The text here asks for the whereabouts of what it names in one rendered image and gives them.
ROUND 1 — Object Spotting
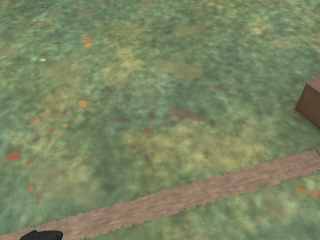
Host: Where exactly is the robot left hand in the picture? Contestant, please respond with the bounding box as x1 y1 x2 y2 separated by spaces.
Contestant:
20 230 63 240

